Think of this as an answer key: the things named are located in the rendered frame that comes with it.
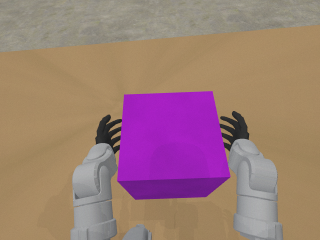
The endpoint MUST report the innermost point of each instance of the carton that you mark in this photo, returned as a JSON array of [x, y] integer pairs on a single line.
[[171, 146]]

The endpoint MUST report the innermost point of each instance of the left robot shin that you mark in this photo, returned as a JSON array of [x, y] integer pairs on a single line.
[[140, 225]]

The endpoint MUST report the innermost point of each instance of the right robot forearm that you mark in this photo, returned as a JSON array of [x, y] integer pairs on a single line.
[[256, 216]]

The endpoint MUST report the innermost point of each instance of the right robot hand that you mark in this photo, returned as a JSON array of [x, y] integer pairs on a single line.
[[240, 131]]

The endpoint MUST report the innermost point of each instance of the left robot forearm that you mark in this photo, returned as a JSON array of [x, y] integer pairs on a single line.
[[92, 194]]

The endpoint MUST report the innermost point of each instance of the robot left thigh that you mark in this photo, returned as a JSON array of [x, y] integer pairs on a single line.
[[138, 233]]

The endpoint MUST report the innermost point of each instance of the left robot hand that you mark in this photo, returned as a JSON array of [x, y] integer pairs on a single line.
[[104, 135]]

